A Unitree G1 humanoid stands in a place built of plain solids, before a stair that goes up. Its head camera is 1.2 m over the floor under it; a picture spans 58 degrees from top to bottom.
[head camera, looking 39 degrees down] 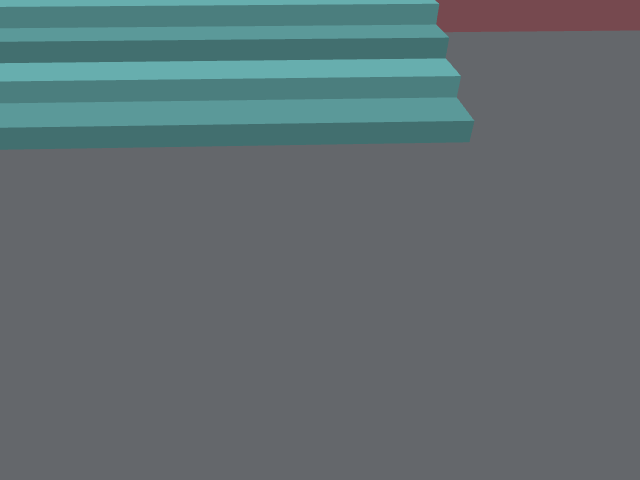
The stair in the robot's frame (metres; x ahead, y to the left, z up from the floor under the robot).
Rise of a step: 0.14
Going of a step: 0.37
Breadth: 3.31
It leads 2 degrees to the left of straight ahead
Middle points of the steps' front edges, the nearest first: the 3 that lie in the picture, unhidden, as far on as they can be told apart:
2.37 0.74 0.14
2.74 0.75 0.28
3.12 0.77 0.41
